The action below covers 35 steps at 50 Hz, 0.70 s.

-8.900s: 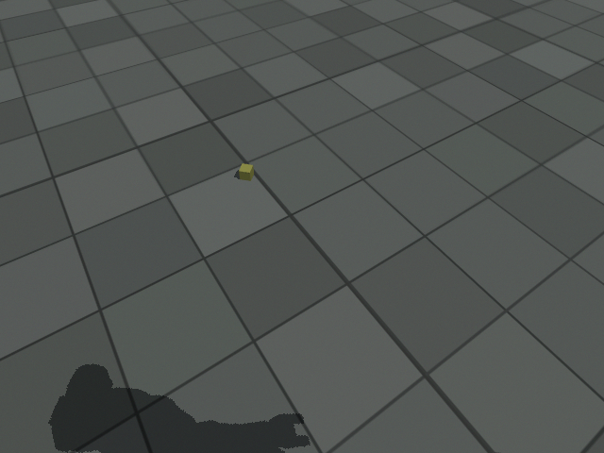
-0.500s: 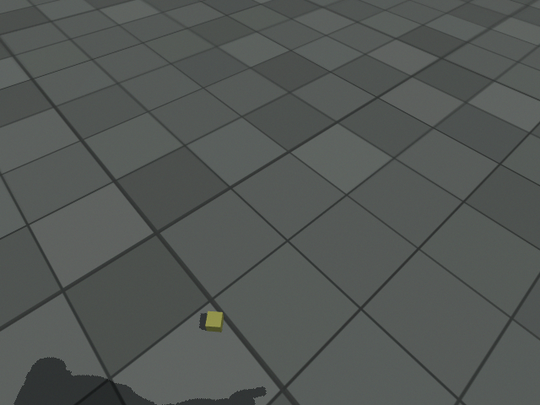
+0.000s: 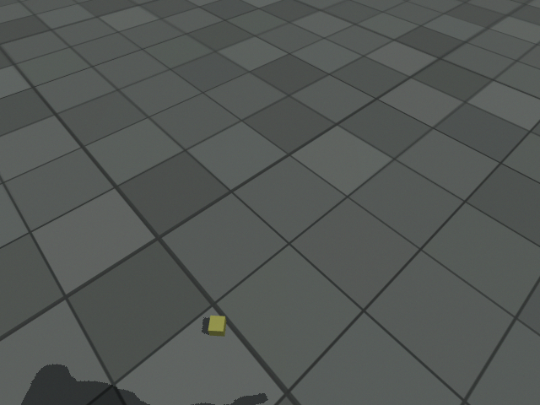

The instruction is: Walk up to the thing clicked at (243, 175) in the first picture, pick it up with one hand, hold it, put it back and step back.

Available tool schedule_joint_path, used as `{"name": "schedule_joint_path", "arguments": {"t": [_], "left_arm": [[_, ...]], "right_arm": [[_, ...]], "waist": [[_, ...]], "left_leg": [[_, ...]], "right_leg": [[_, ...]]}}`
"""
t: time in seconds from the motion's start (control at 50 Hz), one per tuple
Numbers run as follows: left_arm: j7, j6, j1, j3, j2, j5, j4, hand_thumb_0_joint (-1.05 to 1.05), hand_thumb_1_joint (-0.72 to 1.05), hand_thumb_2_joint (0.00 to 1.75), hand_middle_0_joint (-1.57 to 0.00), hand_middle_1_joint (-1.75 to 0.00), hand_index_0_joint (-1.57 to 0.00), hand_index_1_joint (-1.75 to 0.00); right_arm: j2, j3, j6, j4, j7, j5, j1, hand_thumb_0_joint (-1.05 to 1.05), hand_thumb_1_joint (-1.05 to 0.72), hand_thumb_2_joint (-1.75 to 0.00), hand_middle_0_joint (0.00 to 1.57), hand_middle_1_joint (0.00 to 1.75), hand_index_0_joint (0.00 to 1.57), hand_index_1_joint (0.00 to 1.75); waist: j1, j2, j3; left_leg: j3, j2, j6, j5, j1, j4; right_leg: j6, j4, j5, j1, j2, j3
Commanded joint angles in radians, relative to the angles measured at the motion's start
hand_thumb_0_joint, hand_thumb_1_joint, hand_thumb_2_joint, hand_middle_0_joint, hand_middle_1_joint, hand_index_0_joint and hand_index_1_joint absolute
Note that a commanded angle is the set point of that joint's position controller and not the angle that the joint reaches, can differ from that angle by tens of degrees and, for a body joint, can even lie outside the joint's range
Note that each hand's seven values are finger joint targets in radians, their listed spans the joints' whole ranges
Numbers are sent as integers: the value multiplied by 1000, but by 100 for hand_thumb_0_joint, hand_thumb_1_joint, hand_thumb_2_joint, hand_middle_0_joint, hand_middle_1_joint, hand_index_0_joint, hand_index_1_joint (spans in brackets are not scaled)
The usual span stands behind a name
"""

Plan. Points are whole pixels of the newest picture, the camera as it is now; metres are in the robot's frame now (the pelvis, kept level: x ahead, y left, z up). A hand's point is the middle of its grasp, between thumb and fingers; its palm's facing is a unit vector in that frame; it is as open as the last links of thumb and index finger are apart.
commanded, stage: stand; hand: left
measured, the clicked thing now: (217, 325) +0.48 +0.19 -0.75
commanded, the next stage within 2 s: none
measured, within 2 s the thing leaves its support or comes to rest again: neither
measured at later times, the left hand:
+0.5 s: hand out of the picture +0.08 +0.27 -0.16, palm faces -0.04 -0.94 -0.34, open 7.4 cm
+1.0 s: hand out of the picture +0.08 +0.27 -0.16, palm faces -0.04 -0.94 -0.34, open 7.4 cm
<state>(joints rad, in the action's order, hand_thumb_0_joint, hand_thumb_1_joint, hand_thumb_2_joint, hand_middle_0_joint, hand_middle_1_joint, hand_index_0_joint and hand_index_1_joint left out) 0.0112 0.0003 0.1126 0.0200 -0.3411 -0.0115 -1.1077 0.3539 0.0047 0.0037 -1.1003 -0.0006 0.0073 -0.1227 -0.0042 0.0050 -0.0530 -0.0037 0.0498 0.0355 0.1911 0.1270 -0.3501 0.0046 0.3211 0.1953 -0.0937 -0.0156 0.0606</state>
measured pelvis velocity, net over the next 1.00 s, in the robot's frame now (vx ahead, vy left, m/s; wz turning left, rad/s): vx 0.01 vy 0.02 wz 0.00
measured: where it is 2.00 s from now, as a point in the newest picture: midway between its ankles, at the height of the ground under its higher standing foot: outside the picture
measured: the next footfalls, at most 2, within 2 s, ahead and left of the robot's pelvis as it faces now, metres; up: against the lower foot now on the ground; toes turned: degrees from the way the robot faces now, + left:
none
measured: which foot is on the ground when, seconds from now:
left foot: down 0.00-1.00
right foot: down 0.00-1.00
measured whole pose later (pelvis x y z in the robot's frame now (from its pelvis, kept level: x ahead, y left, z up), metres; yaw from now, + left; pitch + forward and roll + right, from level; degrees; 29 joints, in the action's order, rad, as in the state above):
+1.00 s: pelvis +0.01 +0.02 +0.00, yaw +0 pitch -1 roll +0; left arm 0.00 0.01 0.12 0.00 -0.35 -0.01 -1.12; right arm 0.35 0.00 0.01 -1.12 -0.01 0.01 -0.11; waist 0.00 -0.01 -0.05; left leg -0.02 0.02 0.01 0.19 0.11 -0.32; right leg 0.04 0.29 0.19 -0.08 -0.05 0.05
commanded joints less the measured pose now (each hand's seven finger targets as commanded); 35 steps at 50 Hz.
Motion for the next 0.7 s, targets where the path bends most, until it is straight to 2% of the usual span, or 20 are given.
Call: {"name": "schedule_joint_path", "arguments": {"t": [0.0,0.08,0.18,0.22,0.28,0.4,0.48,0.56,0.6,0.68], "left_arm": [[-15,33,-32,37,-226,0,54,0,90,90,-20,-30,-20,-30],[-14,32,-27,32,-217,3,46,0,90,90,-20,-30,-20,-30],[-17,34,-32,29,-220,1,45,0,90,90,-20,-30,-20,-30],[-18,32,-32,27,-221,0,40,0,90,90,-20,-30,-20,-30],[-18,32,-26,26,-218,1,39,0,90,90,-20,-30,-20,-30],[-19,29,-28,23,-216,-2,37,0,90,90,-20,-30,-20,-30],[-20,31,-24,23,-223,-1,37,0,90,90,-20,-30,-20,-30],[-20,31,-21,20,-219,-1,38,0,90,90,-20,-30,-20,-30],[-22,32,-17,22,-224,-1,38,0,90,90,-20,-30,-20,-30],[-22,30,-18,19,-218,-1,38,0,90,90,-20,-30,-20,-30]], "right_arm": [[208,-40,22,49,9,4,34,0,-90,-90,20,30,20,30],[211,-38,27,43,9,6,33,0,-90,-90,20,30,20,30],[208,-40,31,38,9,4,36,0,-90,-90,20,30,20,30],[207,-40,29,36,10,4,44,0,-90,-90,20,30,20,30],[210,-41,30,36,11,5,44,0,-90,-90,20,30,20,30],[210,-43,27,33,11,6,52,0,-90,-90,20,30,20,30],[206,-43,29,33,9,6,48,0,-90,-90,20,30,20,30],[213,-46,27,33,10,4,54,0,-90,-90,20,30,20,30],[209,-46,28,34,9,4,52,0,-90,-90,20,30,20,30],[210,-46,27,33,10,2,55,0,-90,-90,20,30,20,30]], "waist": [[4,-18,73],[7,13,74],[7,-4,101],[8,3,90],[9,6,100],[9,5,69],[6,5,92],[7,13,93],[7,9,113],[6,7,88]], "left_leg": [[75,91,-50,-146,-26,54],[75,92,-48,-160,-13,76],[76,99,-46,-233,-43,67],[76,98,-48,-216,-40,71],[73,99,-53,-246,-49,68],[73,95,-52,-175,-31,83],[72,96,-51,-235,-50,75],[71,97,-55,-218,-44,69],[71,99,-55,-267,-54,64],[72,94,-51,-237,-41,69]], "right_leg": [[-22,-70,-148,8,-130,-110],[-18,-61,-156,34,-130,-105],[-16,-47,-206,43,-132,-99],[-14,-52,-194,35,-132,-98],[-15,-48,-224,46,-136,-98],[-12,-63,-145,14,-131,-97],[-14,-51,-190,24,-134,-94],[-16,-55,-188,36,-139,-98],[-17,-43,-230,49,-141,-93],[-13,-54,-199,34,-136,-89]]}}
